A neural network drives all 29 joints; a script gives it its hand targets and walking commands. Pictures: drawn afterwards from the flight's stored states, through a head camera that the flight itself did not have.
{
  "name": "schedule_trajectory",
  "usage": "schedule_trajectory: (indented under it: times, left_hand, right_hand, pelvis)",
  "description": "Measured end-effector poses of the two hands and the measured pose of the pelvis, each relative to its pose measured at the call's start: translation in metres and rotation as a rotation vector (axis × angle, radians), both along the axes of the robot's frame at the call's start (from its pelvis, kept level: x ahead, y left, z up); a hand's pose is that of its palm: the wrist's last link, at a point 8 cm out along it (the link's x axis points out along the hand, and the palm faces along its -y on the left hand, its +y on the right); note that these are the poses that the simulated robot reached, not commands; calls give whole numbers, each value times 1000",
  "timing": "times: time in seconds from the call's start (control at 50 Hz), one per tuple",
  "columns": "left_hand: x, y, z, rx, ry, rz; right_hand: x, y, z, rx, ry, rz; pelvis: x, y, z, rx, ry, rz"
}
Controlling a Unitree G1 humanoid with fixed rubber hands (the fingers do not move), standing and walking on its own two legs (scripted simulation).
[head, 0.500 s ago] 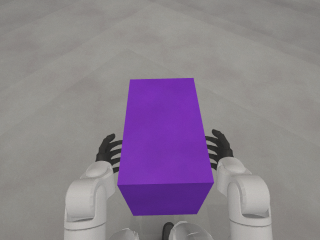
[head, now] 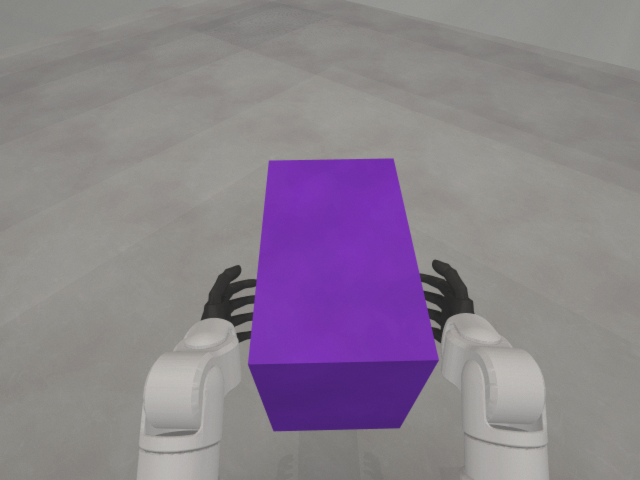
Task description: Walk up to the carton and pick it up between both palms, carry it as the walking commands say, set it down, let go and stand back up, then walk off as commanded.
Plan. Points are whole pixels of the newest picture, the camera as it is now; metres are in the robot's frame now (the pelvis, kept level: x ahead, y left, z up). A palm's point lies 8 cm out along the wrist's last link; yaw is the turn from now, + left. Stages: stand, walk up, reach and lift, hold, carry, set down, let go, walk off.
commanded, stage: carry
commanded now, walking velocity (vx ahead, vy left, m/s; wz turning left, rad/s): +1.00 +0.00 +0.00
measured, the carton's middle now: (334, 293) +0.35 -0.02 +0.04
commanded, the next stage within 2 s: none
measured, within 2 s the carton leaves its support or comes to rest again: neither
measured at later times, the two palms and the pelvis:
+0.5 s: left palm (274, 298) +0.29 +0.06 +0.12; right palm (499, 280) +0.30 -0.21 +0.11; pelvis +0.06 -0.09 +0.03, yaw +3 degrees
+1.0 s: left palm (372, 232) +0.44 -0.08 +0.06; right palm (549, 228) +0.43 -0.34 +0.07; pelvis +0.16 -0.20 +0.01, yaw +1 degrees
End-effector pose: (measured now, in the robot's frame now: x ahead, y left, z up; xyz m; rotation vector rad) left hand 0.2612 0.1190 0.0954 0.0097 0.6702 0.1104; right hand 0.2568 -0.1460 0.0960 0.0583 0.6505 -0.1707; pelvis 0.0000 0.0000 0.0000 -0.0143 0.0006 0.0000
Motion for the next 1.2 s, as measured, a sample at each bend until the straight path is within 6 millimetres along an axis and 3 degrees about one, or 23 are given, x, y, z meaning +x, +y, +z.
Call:
schedule_trajectory:
  times: [0.08, 0.16, 0.24, 0.32, 0.48, 0.56, 0.64, 0.7, 0.76, 0.86, 0.92, 1.04, 1.12, 1.2]
  left_hand:
    - [-10, -36, -12, 64, 195, -74]
    - [-9, -61, -22, -12, 246, -85]
    - [4, -77, -22, -106, 120, -55]
    - [14, -77, -8, -111, 6, -8]
    - [21, -63, 18, 3, 43, 71]
    - [44, -63, 32, 18, 17, 115]
    - [76, -81, 22, -50, -22, 143]
    - [102, -106, 1, -83, -11, 142]
    - [127, -133, -19, -57, 49, 115]
    - [152, -167, -35, 12, 196, 50]
    - [162, -182, -39, 8, 200, 25]
    - [184, -201, -21, -61, 66, 2]
    - [194, -200, 9, -55, -54, 30]
    - [193, -194, 31, -8, -95, 59]
  right_hand:
    - [-31, -35, -26, 35, 199, -47]
    - [-35, -59, -19, -32, 256, -63]
    - [-13, -75, 2, -96, 131, -61]
    - [10, -76, 16, -82, 18, -27]
    - [42, -62, 17, -4, 55, 80]
    - [73, -62, 23, 6, 28, 126]
    - [111, -79, 31, -58, -11, 147]
    - [139, -103, 20, -93, 1, 147]
    - [159, -131, -6, -62, 61, 119]
    - [160, -167, -44, 15, 206, 47]
    - [161, -181, -49, 25, 209, 12]
    - [183, -201, -9, -36, 73, -14]
    - [202, -200, 22, -30, -45, 15]
    - [211, -194, 35, -9, -86, 59]
  pelvis:
    - [-2, -20, 20, 40, 4, -13]
    - [-10, -43, 32, 62, 40, -54]
    - [-16, -65, 25, 48, 61, -55]
    - [-6, -78, 17, 4, 80, -28]
    - [50, -84, 26, -25, 39, 40]
    - [76, -94, 26, -31, 6, 51]
    - [102, -121, 17, -9, -13, 36]
    - [129, -146, 3, 17, -11, 41]
    - [149, -166, -6, 12, -7, 34]
    - [148, -179, 4, 33, 6, 45]
    - [148, -185, 7, 48, 10, 14]
    - [165, -202, 11, 52, 24, 20]
    - [181, -210, 11, 44, 31, 16]
    - [195, -212, 11, 32, 22, 20]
